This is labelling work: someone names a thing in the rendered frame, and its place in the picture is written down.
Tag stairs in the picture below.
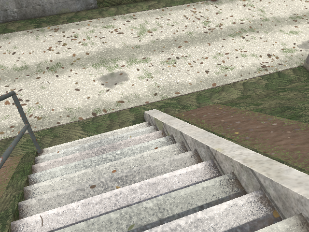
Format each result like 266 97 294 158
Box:
11 121 309 232

